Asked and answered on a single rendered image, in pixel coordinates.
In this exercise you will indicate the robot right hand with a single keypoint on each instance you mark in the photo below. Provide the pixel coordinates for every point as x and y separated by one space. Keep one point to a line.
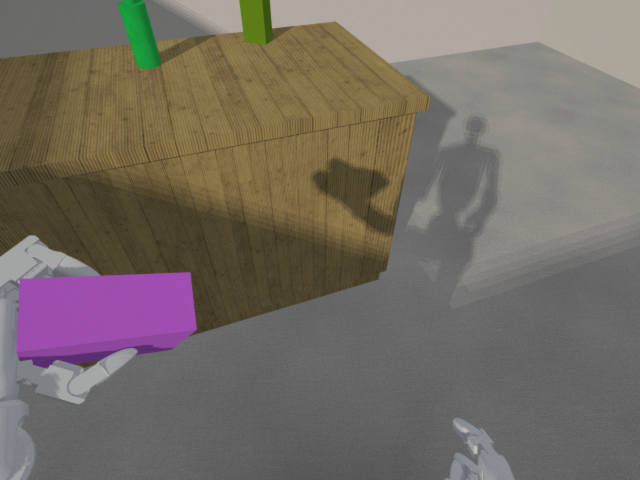
491 465

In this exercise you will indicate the sponge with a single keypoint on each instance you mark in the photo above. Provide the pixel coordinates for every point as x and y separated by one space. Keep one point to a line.
87 318

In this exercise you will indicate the robot left forearm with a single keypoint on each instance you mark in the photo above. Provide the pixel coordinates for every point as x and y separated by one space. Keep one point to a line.
17 448

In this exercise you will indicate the robot left hand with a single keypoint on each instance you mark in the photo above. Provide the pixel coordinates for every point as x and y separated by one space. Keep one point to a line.
62 381

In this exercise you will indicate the table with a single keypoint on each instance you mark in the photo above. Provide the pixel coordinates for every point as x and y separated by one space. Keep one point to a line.
272 173

